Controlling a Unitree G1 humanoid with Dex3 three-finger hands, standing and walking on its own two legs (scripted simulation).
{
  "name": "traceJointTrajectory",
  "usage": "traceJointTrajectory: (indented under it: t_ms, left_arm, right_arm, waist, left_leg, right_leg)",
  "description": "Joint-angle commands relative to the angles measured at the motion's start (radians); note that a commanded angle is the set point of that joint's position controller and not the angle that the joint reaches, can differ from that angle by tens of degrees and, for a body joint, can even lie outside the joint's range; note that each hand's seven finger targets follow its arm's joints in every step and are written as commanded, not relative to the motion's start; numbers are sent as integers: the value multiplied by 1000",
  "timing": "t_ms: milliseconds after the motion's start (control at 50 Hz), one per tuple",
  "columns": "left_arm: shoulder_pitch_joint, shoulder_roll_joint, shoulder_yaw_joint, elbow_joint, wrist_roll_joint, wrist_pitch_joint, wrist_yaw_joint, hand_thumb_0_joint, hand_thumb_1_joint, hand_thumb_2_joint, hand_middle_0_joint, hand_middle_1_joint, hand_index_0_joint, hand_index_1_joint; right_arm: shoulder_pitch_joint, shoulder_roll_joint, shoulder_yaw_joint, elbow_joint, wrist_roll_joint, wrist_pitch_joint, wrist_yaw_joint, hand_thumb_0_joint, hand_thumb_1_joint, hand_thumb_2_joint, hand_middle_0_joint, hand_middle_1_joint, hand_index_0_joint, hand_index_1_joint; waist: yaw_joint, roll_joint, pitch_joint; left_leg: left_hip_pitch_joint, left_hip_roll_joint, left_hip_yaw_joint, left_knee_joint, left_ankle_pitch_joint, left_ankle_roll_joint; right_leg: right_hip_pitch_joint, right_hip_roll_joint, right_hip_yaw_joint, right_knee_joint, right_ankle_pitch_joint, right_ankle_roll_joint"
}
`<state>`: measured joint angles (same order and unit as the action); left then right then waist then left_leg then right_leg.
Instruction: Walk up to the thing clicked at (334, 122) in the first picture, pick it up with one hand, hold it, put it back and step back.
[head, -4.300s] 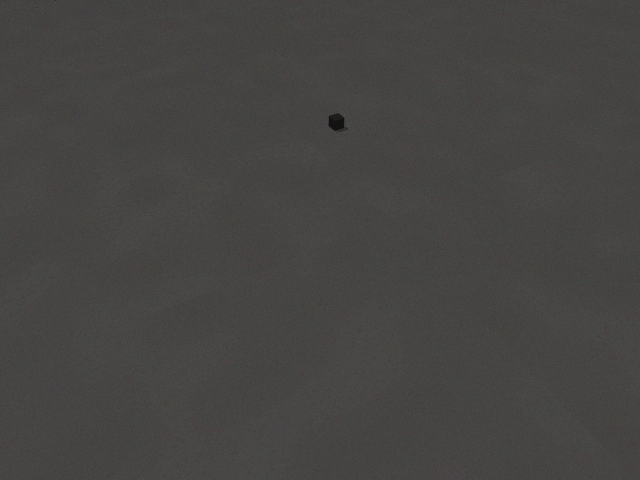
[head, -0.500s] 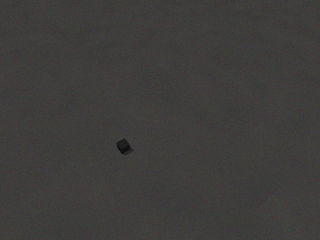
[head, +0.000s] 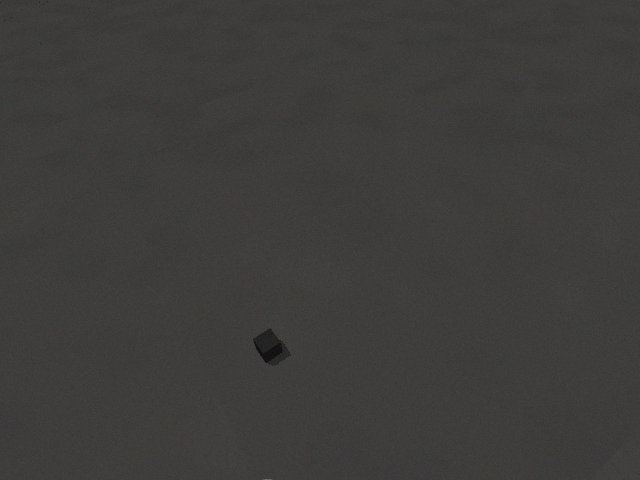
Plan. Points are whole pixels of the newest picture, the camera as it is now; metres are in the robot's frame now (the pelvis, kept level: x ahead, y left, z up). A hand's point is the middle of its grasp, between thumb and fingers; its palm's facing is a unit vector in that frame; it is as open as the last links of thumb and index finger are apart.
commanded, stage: walk up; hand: left
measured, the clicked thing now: (268, 345) +0.71 +0.26 -0.74
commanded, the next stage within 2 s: none
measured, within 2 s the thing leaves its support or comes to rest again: neither
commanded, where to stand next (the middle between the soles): +0.29 +0.04 m, yaw -1 degrees
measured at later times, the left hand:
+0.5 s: hand (146, 420) +0.26 +0.30 -0.14, palm faces -0.11 -0.92 -0.38, open 7.4 cm
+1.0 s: hand (160, 399) +0.30 +0.30 -0.17, palm faces -0.03 -0.94 -0.34, open 7.4 cm
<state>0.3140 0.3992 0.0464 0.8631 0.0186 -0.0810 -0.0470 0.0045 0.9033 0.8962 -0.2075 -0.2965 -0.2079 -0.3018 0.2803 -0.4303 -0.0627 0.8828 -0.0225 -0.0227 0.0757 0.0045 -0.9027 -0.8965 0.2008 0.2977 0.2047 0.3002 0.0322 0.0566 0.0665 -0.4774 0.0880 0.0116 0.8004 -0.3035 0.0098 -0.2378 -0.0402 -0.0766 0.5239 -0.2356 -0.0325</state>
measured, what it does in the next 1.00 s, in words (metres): walks ahead: left foot, then right foot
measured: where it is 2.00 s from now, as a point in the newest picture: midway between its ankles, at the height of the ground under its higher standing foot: outside the picture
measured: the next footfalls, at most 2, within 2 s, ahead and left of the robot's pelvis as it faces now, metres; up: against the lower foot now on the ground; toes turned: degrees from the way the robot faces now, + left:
left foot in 0.12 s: +0.17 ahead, +0.16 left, +0.00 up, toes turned +4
right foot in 0.52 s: +0.29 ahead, -0.09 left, +0.00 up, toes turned -4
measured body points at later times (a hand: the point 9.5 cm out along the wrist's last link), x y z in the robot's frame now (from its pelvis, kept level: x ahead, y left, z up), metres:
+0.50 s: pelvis +0.16 +0.03 -0.01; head +0.18 +0.02 +0.44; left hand +0.26 +0.35 -0.11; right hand +0.15 -0.29 -0.13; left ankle +0.13 +0.16 -0.73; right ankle +0.26 -0.10 -0.73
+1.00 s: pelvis +0.23 +0.04 -0.01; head +0.25 +0.05 +0.44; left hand +0.30 +0.35 -0.14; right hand +0.30 -0.27 -0.13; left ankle +0.28 +0.17 -0.73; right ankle +0.26 -0.09 -0.73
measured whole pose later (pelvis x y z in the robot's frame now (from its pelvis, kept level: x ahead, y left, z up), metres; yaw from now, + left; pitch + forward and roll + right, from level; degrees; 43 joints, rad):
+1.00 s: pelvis +0.23 +0.04 -0.01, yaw -1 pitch -3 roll -1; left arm 0.16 0.38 0.01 1.02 0.00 0.00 -0.01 0.01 0.91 0.90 -0.20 -0.30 -0.20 -0.30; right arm 0.16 -0.37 0.00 1.02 0.00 -0.01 0.01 0.00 -0.90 -0.90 0.20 0.30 0.21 0.30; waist 0.02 -0.02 0.09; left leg -0.34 0.04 0.01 0.65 -0.27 -0.01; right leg -0.30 -0.03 -0.04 0.63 -0.28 0.01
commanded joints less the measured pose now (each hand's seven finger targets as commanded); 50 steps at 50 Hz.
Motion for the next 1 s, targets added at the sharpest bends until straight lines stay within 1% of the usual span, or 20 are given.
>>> traceJointTrajectory:
  t_ms: [0,80,100,120,140,240,360,460,480,500,520,540,640,720,780,820,840,860,920,980]
  left_arm:
    - [-46,315,88,-86,-7,-23,15,0,900,900,-200,-300,-200,-300]
    - [-80,267,65,-82,4,-2,16,0,900,900,-200,-300,-200,-300]
    - [-42,190,42,-83,5,4,16,0,900,900,-200,-300,-200,-300]
    - [-17,136,24,-86,-19,6,20,0,900,900,-200,-300,-200,-300]
    - [-30,237,44,-68,-10,7,35,0,900,900,-200,-300,-200,-300]
    - [37,248,51,11,-15,3,16,0,900,900,-200,-300,-200,-300]
    - [-80,202,51,-36,-9,13,-9,0,900,900,-200,-300,-200,-300]
    - [-9,174,50,8,-8,0,20,0,900,900,-200,-300,-200,-300]
    - [31,210,61,17,-6,-6,29,0,900,900,-200,-300,-200,-300]
    - [91,287,86,15,0,-14,40,0,900,900,-200,-300,-200,-300]
    - [75,354,96,-8,-12,-13,40,0,900,900,-200,-300,-200,-300]
    - [50,347,91,-18,-21,-6,38,0,900,900,-200,-300,-200,-300]
    - [-90,269,56,-45,-5,8,48,0,900,900,-200,-300,-200,-300]
    - [-118,239,44,-32,-5,19,52,0,900,900,-200,-300,-200,-300]
    - [-174,217,23,-27,-23,39,51,0,900,900,-200,-300,-200,-300]
    - [-150,147,0,-18,-36,52,50,0,900,900,-200,-300,-200,-300]
    - [-122,172,6,22,-44,63,56,0,900,900,-200,-300,-200,-300]
    - [-121,203,18,60,-33,68,57,0,900,900,-200,-300,-200,-300]
    - [-118,195,11,108,-27,53,49,0,900,900,-200,-300,-200,-300]
    - [-202,206,1,125,-26,47,46,0,900,900,-200,-300,-200,-300]
  right_arm:
    - [10,-177,-64,-68,-3,-33,4,0,-900,-900,200,300,200,300]
    - [166,-208,-87,-9,-7,-47,-15,0,-900,-900,200,300,200,300]
    - [243,-258,-100,6,-11,-58,-29,0,-900,-900,200,300,200,300]
    - [223,-330,-106,-27,-17,-70,-38,0,-900,-900,200,300,200,300]
    - [164,-374,-112,-50,12,-69,-37,0,-900,-900,200,300,200,300]
    - [67,-252,-68,-67,14,-80,-54,0,-900,-900,200,300,200,300]
    - [93,-266,-69,-87,13,-74,-50,0,-900,-900,200,300,200,300]
    - [31,-216,-39,-102,24,-44,-59,0,-900,-900,200,300,200,300]
    - [51,-173,-21,-103,29,-43,-62,0,-900,-900,200,300,200,300]
    - [94,-108,2,-116,36,-45,-64,0,-900,-900,200,300,200,300]
    - [114,-137,-4,-110,31,-35,-68,0,-900,-900,200,300,200,300]
    - [77,-212,-31,-84,17,-21,-80,0,-900,-900,200,300,200,300]
    - [128,-173,-27,0,17,-12,-67,0,-900,-900,200,300,200,300]
    - [69,-135,-17,31,16,-10,-71,0,-900,-900,200,300,200,300]
    - [46,-145,-21,54,11,-20,-83,0,-900,-900,200,300,200,300]
    - [-23,-221,-29,36,-2,-32,-89,0,-900,-900,200,300,200,300]
    - [-104,-271,-30,18,13,-32,-85,0,-900,-900,200,300,200,300]
    - [-154,-257,-26,22,12,-27,-81,0,-900,-900,200,300,200,300]
    - [-200,-185,9,46,21,-20,-79,0,-900,-900,200,300,200,300]
    - [-183,-170,22,90,26,-17,-76,0,-900,-900,200,300,200,300]
  waist:
    - [-23,-239,-4]
    - [-123,-78,-20]
    - [-149,154,-23]
    - [-128,282,3]
    - [-117,171,40]
    - [-43,98,-3]
    - [-70,96,16]
    - [-3,19,-51]
    - [20,-73,-105]
    - [45,-291,-190]
    - [34,-315,-168]
    - [36,-209,-124]
    - [-35,-238,-36]
    - [-23,-248,-78]
    - [-60,-187,-97]
    - [-30,23,-82]
    - [-8,103,-67]
    - [-5,69,-43]
    - [11,52,-78]
    - [-30,35,-73]
  left_leg:
    - [128,3,26,-113,70,-10]
    - [439,-55,53,-200,-31,14]
    - [498,41,-141,-382,-286,52]
    - [487,270,-621,-616,-529,139]
    - [402,375,-736,-647,-556,262]
    - [333,197,-230,-506,84,208]
    - [295,170,-133,-505,124,215]
    - [171,110,-27,-244,344,150]
    - [146,57,20,-100,326,112]
    - [29,-16,62,155,108,62]
    - [-126,-105,41,243,-235,37]
    - [-120,-53,-33,330,-300,36]
    - [7,-20,-5,141,-127,10]
    - [147,-42,25,-55,-43,-5]
    - [318,-58,25,-208,123,13]
    - [288,126,-257,-383,138,64]
    - [123,224,-382,-459,-7,156]
    - [35,207,-356,-459,-76,170]
    - [101,85,-182,-377,-10,64]
    - [170,45,-155,-398,-33,35]
  right_leg:
    - [-154,-225,226,-271,-375,-162]
    - [-368,-151,154,-6,-469,-109]
    - [-448,-66,74,303,-387,-68]
    - [-601,86,43,567,-288,-11]
    - [-600,5,144,633,-280,-22]
    - [-382,-74,127,468,-117,10]
    - [-273,-56,51,224,-18,21]
    - [66,29,-5,20,117,5]
    - [180,24,29,-49,105,-19]
    - [302,-190,322,-119,90,-77]
    - [322,-377,641,-218,-14,-207]
    - [234,-402,661,-195,-42,-271]
    - [-30,-205,263,-172,41,-186]
    - [-89,-187,204,-89,197,-165]
    - [-214,-182,193,12,132,-112]
    - [-258,-78,141,121,-47,-20]
    - [-122,6,64,184,-217,4]
    - [-26,-9,88,203,-246,5]
    - [22,-42,120,8,-38,-7]
    - [-25,-81,172,-58,-32,-17]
